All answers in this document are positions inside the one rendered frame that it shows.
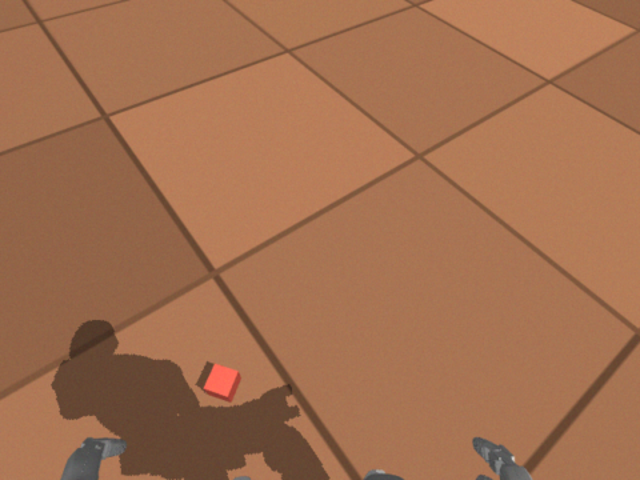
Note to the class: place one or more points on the right robot hand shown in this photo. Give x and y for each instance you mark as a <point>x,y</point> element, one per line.
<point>500,460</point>

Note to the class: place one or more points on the left robot hand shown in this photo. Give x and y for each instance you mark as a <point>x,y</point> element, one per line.
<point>85,462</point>

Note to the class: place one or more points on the cube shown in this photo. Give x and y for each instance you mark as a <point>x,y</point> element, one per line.
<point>222,383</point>

